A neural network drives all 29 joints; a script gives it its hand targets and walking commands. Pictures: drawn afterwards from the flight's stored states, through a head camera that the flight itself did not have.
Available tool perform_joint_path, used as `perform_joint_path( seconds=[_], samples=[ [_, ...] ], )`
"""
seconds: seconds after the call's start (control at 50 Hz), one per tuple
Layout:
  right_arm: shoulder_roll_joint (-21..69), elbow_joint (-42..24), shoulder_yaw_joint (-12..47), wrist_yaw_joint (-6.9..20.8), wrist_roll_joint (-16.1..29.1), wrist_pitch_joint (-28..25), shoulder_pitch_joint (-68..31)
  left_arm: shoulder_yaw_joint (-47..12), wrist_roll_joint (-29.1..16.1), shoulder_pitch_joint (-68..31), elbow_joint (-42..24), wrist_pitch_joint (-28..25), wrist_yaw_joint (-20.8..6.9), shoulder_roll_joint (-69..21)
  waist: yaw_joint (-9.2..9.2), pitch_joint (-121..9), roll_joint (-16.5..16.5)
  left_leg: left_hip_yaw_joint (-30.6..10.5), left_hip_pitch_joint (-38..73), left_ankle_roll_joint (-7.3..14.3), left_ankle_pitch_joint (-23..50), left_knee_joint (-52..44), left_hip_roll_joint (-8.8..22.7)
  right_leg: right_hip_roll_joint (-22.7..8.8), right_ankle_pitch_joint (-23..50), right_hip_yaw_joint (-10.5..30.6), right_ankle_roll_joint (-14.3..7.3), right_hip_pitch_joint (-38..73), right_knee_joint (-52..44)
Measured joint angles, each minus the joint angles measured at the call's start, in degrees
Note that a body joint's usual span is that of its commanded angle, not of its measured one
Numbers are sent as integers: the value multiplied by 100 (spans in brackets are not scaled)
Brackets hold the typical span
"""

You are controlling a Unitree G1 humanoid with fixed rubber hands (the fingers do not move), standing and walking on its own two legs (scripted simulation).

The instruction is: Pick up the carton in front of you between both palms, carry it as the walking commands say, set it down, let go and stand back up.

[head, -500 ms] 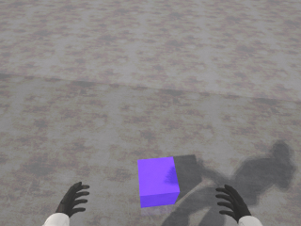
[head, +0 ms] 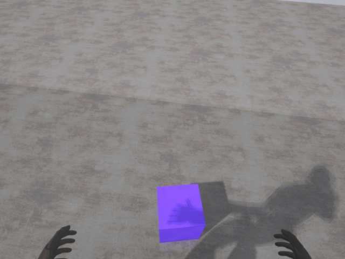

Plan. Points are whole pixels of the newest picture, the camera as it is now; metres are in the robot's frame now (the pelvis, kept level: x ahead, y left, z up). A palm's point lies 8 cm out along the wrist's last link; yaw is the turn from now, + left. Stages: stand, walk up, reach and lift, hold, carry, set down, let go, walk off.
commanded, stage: stand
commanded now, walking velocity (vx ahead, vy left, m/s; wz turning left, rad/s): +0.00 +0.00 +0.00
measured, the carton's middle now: (178, 213) +0.43 -0.05 -0.64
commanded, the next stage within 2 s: none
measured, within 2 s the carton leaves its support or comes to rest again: neither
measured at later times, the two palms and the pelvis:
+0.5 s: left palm out of the picture +0.12 +0.30 -0.09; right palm out of the picture +0.12 -0.29 -0.08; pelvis +0.00 +0.00 +0.00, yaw +0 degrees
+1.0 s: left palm out of the picture +0.08 +0.30 -0.09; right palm out of the picture +0.08 -0.31 -0.09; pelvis -0.02 +0.00 +0.01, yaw +0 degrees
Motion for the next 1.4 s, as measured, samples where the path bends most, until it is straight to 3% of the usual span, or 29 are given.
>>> perform_joint_path(
  seconds=[0.94,1.4],
  samples=[
    [-193,1448,228,-35,82,-155,-365,-147,-102,-212,1373,-147,-7,213,66,102,-5,-4,492,2,553,-783,-18,-56,512,10,8,470,-717],
    [-258,1884,279,-16,116,-174,-495,-193,-139,-327,1727,-164,-28,294,66,138,2,15,531,-22,738,-1000,8,-41,698,31,-10,493,-916]
  ],
)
